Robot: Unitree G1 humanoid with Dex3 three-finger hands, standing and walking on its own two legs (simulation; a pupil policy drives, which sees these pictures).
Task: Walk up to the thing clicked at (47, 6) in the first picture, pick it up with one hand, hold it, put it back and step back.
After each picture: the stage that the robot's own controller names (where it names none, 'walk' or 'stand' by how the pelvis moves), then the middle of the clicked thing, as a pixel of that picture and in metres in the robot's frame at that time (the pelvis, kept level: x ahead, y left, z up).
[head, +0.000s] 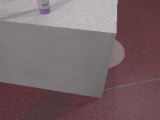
stand; out of the picture +0.94 +0.28 +0.08
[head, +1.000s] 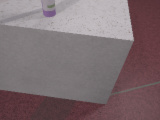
walk; out of the picture +0.82 +0.21 +0.11
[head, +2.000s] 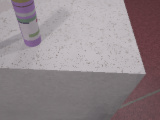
stand; (26, 16) +0.54 +0.25 +0.11
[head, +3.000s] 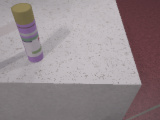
stand; (29, 36) +0.54 +0.25 +0.09
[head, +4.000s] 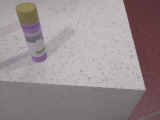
stand; (33, 35) +0.54 +0.23 +0.08
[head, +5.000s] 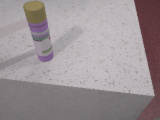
stand; (40, 34) +0.53 +0.20 +0.09
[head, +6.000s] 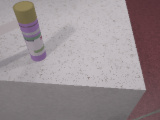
stand; (32, 34) +0.54 +0.24 +0.08
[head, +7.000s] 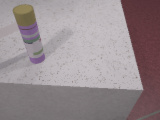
stand; (31, 37) +0.54 +0.24 +0.08
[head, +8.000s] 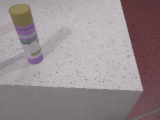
rise first; (28, 37) +0.52 +0.25 +0.08
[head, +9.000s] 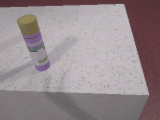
rise first; (35, 45) +0.51 +0.26 +0.09
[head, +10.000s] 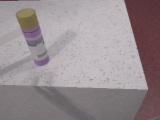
go down; (35, 40) +0.52 +0.26 +0.09
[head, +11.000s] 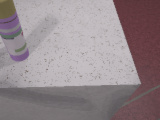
go down; (10, 31) +0.50 +0.24 +0.10
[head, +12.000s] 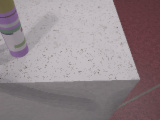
approach; (10, 26) +0.51 +0.25 +0.11
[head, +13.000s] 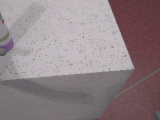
close in; out of the picture +0.51 +0.27 +0.14
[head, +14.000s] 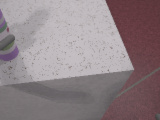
lift; out of the picture +0.48 +0.25 +0.14
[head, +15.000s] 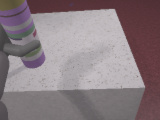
lift; (21, 29) +0.34 +0.17 +0.30
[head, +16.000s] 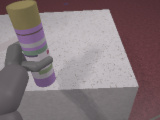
hold; (35, 48) +0.35 +0.16 +0.23
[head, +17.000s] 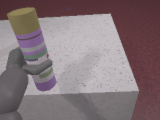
hold; (35, 53) +0.35 +0.16 +0.22
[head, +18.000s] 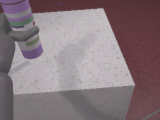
crouch; (21, 20) +0.43 +0.18 +0.28
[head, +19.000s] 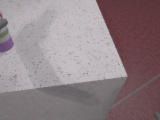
lower; out of the picture +0.51 +0.25 +0.20
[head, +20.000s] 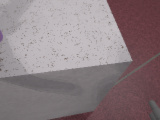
lower; out of the picture +0.52 +0.27 +0.15
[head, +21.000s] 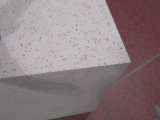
lower; out of the picture +0.52 +0.27 +0.15
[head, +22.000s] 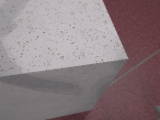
lower; out of the picture +0.52 +0.27 +0.15
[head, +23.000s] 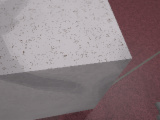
rest; out of the picture +0.52 +0.27 +0.16
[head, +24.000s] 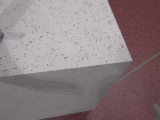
withdraw; out of the picture +0.51 +0.26 +0.15
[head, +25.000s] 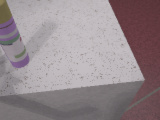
sink last; (9, 37) +0.48 +0.25 +0.13
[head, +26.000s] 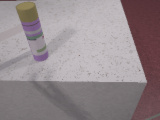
stand; (34, 34) +0.54 +0.26 +0.12
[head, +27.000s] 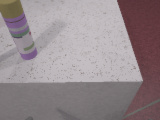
stand; (20, 31) +0.51 +0.27 +0.12
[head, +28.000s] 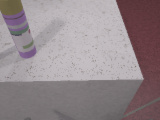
stand; (19, 28) +0.52 +0.26 +0.13
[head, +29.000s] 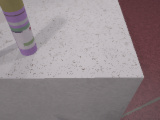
stand; (20, 25) +0.52 +0.26 +0.14
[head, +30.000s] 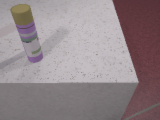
stand; (29, 36) +0.55 +0.25 +0.09
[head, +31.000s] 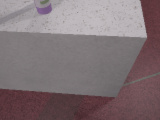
walk; out of the picture +0.71 +0.23 +0.11
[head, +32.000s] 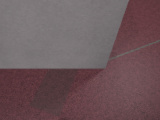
walk; out of the picture +1.00 +0.21 +0.11
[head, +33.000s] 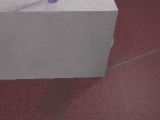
stand; out of the picture +1.11 +0.27 +0.09
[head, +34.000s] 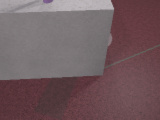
stand; out of the picture +1.10 +0.28 +0.08
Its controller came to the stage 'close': yes
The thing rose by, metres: 0.22
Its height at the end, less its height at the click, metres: +0.00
